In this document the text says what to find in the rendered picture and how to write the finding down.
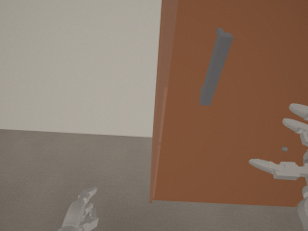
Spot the robot left hand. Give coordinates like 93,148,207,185
62,187,99,231

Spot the wardrobe door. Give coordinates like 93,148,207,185
154,0,308,207

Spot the robot right hand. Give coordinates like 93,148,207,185
248,103,308,185

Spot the handle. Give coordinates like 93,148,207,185
199,27,233,106

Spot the robot right forearm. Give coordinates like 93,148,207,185
297,185,308,231

